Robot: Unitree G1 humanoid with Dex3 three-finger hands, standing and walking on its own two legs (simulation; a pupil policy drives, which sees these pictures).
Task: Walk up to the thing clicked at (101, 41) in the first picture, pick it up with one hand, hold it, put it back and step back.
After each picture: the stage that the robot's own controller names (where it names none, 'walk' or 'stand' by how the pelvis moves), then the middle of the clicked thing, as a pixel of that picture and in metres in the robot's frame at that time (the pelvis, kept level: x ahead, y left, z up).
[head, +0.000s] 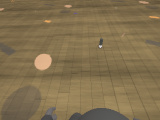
stand; (100, 43) +1.60 -0.20 -0.66
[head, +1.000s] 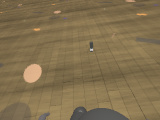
walk; (91, 46) +1.48 +0.12 -0.64
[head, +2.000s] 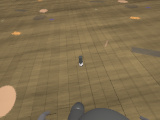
walk; (80, 61) +0.97 +0.25 -0.64
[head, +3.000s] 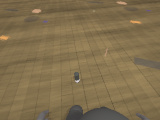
walk; (76, 77) +0.61 +0.22 -0.63
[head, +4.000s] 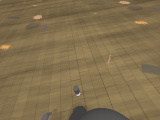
stand; (77, 91) +0.42 +0.23 -0.63
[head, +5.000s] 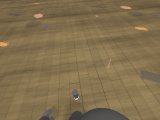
stand; (76, 95) +0.38 +0.20 -0.65
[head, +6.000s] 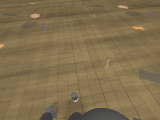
stand; (74, 97) +0.35 +0.21 -0.65
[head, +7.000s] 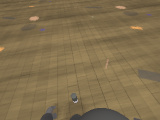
stand; (74, 98) +0.35 +0.22 -0.66
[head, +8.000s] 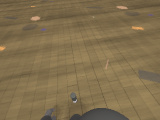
stand; (74, 98) +0.35 +0.23 -0.66
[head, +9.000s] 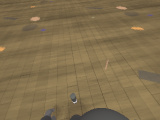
stand; (73, 98) +0.34 +0.23 -0.66
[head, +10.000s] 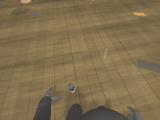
go down; (71, 88) +0.37 +0.23 -0.62
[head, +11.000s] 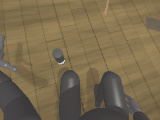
go down; (59, 58) +0.43 +0.25 -0.23
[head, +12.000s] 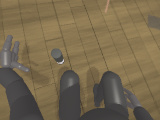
close in; (58, 57) +0.43 +0.25 -0.24
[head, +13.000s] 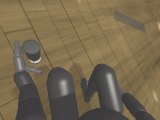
close in; (34, 54) +0.42 +0.29 -0.16
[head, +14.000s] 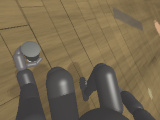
lift; (32, 54) +0.40 +0.29 -0.16
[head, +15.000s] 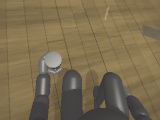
lift; (54, 63) +0.34 +0.26 -0.04
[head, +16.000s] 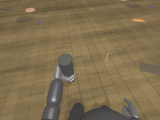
hold; (68, 70) +0.32 +0.16 +0.08
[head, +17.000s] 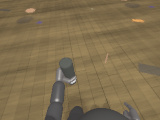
hold; (69, 73) +0.32 +0.16 +0.05
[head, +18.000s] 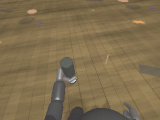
hold; (69, 72) +0.32 +0.16 +0.04
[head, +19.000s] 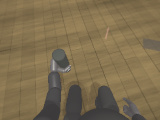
crouch; (63, 62) +0.39 +0.19 -0.02
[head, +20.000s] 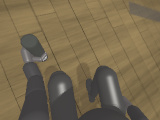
lower; (37, 51) +0.45 +0.28 -0.13
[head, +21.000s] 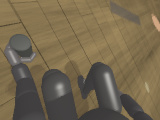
lower; (24, 50) +0.43 +0.30 -0.16
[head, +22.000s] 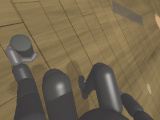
lower; (26, 50) +0.43 +0.30 -0.16
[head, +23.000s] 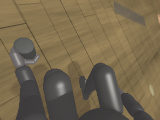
lower; (28, 53) +0.41 +0.29 -0.16
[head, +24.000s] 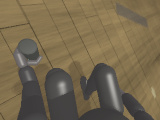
lower; (32, 53) +0.41 +0.29 -0.16
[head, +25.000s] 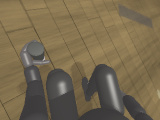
open; (38, 55) +0.41 +0.27 -0.17
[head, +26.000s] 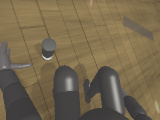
stand; (48, 51) +0.42 +0.26 -0.18
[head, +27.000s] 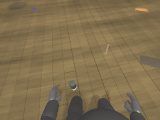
stand; (73, 85) +0.38 +0.19 -0.53
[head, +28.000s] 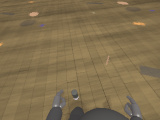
stand; (75, 95) +0.36 +0.20 -0.60
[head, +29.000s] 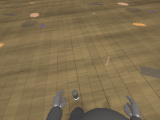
stand; (75, 95) +0.37 +0.20 -0.60
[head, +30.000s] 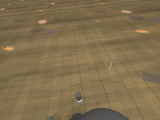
stand; (79, 97) +0.39 +0.18 -0.65
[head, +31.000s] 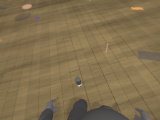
walk; (78, 82) +0.46 +0.19 -0.63
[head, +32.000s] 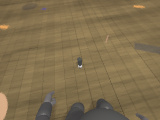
walk; (79, 63) +0.77 +0.18 -0.63
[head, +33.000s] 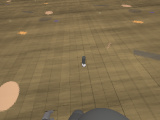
stand; (83, 61) +1.01 +0.18 -0.64
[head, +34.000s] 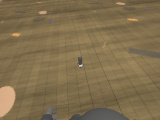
stand; (80, 62) +0.98 +0.21 -0.66
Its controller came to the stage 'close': yes
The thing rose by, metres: 0.69
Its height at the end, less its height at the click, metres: +0.00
